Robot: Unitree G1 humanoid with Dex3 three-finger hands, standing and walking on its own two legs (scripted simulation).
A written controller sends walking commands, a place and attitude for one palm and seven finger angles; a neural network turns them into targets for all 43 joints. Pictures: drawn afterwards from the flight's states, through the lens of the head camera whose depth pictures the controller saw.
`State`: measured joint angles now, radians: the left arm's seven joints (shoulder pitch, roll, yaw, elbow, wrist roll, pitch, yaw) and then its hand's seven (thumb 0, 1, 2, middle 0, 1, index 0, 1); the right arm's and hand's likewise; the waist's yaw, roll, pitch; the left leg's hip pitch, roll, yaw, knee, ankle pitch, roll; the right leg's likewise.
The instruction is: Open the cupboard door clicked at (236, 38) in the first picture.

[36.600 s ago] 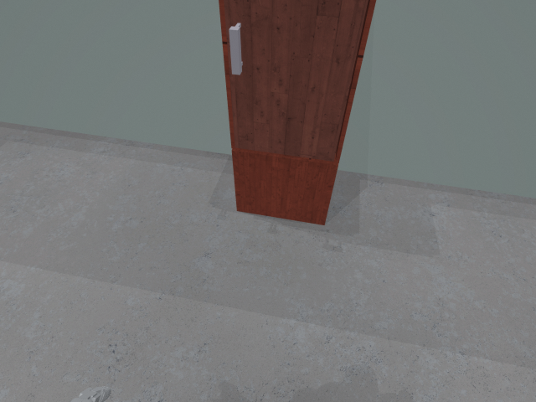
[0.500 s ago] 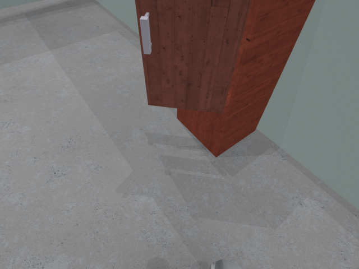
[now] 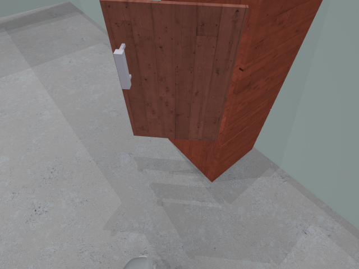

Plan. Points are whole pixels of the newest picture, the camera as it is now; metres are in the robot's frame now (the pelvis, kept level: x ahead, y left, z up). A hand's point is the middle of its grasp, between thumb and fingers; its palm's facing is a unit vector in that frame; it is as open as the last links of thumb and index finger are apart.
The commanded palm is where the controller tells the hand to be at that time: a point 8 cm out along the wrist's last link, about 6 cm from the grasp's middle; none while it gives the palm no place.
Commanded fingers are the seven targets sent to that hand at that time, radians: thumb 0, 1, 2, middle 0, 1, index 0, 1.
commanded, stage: take the last steps up to it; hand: left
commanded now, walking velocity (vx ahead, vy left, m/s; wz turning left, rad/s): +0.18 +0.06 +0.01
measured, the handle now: (124, 66) +0.69 +0.22 +0.05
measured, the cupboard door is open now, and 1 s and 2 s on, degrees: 45 45 45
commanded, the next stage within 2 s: come to a stop and stand still in 0.06 s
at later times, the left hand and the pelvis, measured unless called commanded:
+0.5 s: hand (91, 257) +0.17 +0.25 -0.19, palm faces +0.01 -0.98 -0.18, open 7.4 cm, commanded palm none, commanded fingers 0.00 0.90 0.90 -0.20 -0.30 -0.20 -0.30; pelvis +0.10 +0.06 +0.00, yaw -3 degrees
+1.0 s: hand out of the picture +0.13 +0.15 -0.18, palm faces -0.01 -0.98 -0.20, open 7.3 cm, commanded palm none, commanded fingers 0.00 0.90 0.90 -0.20 -0.30 -0.20 -0.30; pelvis +0.08 -0.03 -0.01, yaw -2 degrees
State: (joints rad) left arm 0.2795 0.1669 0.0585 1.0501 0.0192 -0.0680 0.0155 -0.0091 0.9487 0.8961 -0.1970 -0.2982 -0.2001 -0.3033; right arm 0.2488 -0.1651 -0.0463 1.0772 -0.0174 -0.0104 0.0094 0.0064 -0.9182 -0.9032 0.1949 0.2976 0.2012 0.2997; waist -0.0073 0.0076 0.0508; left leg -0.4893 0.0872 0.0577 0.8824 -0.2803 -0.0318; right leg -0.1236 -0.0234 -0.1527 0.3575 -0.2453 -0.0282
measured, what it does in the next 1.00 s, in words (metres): steps on the spot: left foot, then right foot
